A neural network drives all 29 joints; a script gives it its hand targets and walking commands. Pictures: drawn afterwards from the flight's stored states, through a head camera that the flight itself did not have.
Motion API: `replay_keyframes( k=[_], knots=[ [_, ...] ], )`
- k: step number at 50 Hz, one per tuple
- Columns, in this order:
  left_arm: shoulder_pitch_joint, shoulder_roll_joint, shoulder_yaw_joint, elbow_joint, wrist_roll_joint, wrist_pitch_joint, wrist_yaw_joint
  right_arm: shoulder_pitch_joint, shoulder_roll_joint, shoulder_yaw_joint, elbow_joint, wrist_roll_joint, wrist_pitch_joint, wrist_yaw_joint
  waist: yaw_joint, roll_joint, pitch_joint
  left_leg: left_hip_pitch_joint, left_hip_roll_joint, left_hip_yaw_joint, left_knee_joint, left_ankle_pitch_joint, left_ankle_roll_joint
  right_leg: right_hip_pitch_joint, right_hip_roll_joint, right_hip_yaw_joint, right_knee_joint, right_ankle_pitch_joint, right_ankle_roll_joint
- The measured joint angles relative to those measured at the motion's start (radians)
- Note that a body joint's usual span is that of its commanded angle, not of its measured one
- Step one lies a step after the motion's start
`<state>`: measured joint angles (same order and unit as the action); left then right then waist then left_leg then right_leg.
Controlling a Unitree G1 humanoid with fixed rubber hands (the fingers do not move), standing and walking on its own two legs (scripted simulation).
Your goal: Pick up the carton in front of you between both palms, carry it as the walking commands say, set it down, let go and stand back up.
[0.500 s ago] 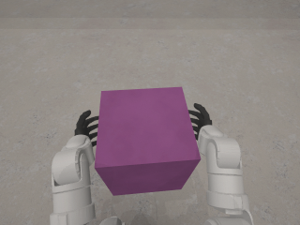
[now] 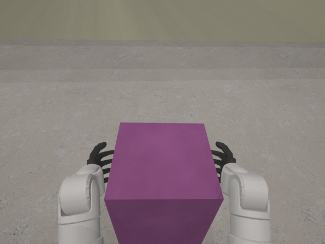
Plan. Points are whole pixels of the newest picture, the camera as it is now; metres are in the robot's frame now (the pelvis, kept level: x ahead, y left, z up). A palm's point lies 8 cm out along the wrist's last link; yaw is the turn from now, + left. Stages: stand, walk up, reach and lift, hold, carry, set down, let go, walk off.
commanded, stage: carry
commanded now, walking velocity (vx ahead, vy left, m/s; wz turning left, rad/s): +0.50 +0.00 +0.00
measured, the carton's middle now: (161, 185) +0.27 -0.01 +0.01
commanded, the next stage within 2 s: none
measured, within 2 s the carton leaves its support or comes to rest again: neither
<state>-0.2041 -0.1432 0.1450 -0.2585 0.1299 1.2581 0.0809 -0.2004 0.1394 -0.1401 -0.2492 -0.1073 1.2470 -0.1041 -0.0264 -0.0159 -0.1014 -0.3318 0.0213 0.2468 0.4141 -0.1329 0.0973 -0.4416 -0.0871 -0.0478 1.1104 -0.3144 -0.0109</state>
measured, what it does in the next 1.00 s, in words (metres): walks ahead: right foot, then left foot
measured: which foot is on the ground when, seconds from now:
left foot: down 0.00-0.42, up 0.44-0.88, down 0.90-1.00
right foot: up 0.00-0.36, down 0.38-0.92, up 0.94-1.00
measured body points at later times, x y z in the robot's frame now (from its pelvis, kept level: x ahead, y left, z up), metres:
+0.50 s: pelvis +0.31 -0.05 -0.01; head +0.31 -0.06 +0.44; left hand +0.58 +0.12 +0.05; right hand +0.60 -0.19 +0.05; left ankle +0.15 +0.07 -0.65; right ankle +0.38 -0.13 -0.74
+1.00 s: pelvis +0.64 +0.02 -0.01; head +0.65 +0.04 +0.44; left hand +0.92 +0.18 +0.06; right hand +0.92 -0.13 +0.07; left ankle +0.73 +0.10 -0.74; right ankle +0.48 -0.12 -0.64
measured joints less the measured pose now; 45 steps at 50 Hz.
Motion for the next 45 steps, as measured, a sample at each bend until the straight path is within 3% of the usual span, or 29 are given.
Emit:
replay_keyframes(
  k=[10, 18, 20, 22, 24, 27, 36, 42, 45],
  knots=[
    [0.030, 0.008, -0.030, -0.060, -0.004, -0.034, 0.001, 0.022, -0.003, 0.017, -0.050, 0.002, -0.037, 0.012, 0.024, 0.006, -0.033, 0.241, -0.014, -0.038, -0.203, -0.053, -0.035, -0.180, -0.047, -0.055, -0.398, 0.234, 0.053],
    [0.045, 0.010, -0.024, -0.043, -0.009, -0.026, 0.001, 0.028, -0.004, 0.029, -0.028, -0.013, -0.024, 0.018, 0.020, 0.016, -0.061, 0.408, 0.005, -0.064, -0.168, -0.238, -0.106, -0.071, 0.004, -0.135, -0.626, 0.257, 0.010],
    [0.041, 0.009, -0.031, -0.017, -0.010, -0.037, 0.000, 0.031, -0.008, 0.022, -0.022, -0.015, -0.025, 0.019, 0.023, 0.045, -0.052, 0.393, 0.046, -0.078, -0.020, -0.339, -0.125, -0.019, 0.034, -0.174, -0.652, 0.254, -0.024],
    [0.028, 0.007, -0.043, 0.035, -0.008, -0.059, 0.000, 0.040, -0.014, 0.006, -0.008, -0.015, -0.033, 0.019, 0.032, 0.062, -0.031, 0.247, 0.078, -0.132, 0.320, -0.326, -0.121, -0.018, 0.042, -0.195, -0.586, 0.197, -0.063],
    [0.034, 0.008, -0.049, 0.049, -0.008, -0.067, 0.000, 0.051, -0.011, 0.001, -0.004, -0.015, -0.038, 0.019, 0.035, 0.050, -0.001, 0.080, 0.058, -0.185, 0.612, -0.300, -0.101, 0.020, 0.037, -0.197, -0.602, 0.162, -0.069],
    [0.064, 0.011, -0.051, 0.015, -0.016, -0.081, 0.000, 0.065, -0.008, 0.019, -0.023, -0.016, -0.051, 0.019, 0.037, 0.042, 0.030, -0.107, 0.067, -0.191, 0.730, -0.202, -0.084, 0.102, 0.042, -0.194, -0.685, 0.156, -0.060],
    [0.101, 0.014, -0.059, -0.100, -0.033, -0.096, 0.000, 0.088, -0.010, 0.058, -0.121, -0.012, -0.067, 0.017, 0.037, 0.029, 0.012, -0.310, 0.103, -0.142, 0.368, 0.013, -0.118, 0.362, 0.050, -0.164, -0.882, 0.091, -0.024],
    [0.074, 0.013, -0.063, -0.133, -0.027, -0.054, 0.000, 0.073, -0.010, 0.045, -0.162, -0.006, -0.030, 0.015, 0.032, 0.023, -0.015, -0.244, 0.068, -0.074, 0.120, 0.108, -0.088, 0.537, 0.043, -0.154, -0.902, -0.037, 0.035],
    [0.053, 0.013, -0.050, -0.131, -0.019, -0.031, 0.000, 0.043, -0.006, 0.036, -0.139, -0.003, -0.016, 0.016, 0.026, -0.002, -0.014, -0.154, 0.032, -0.022, 0.061, 0.089, -0.060, 0.553, 0.002, -0.135, -0.723, -0.177, 0.064]
  ],
)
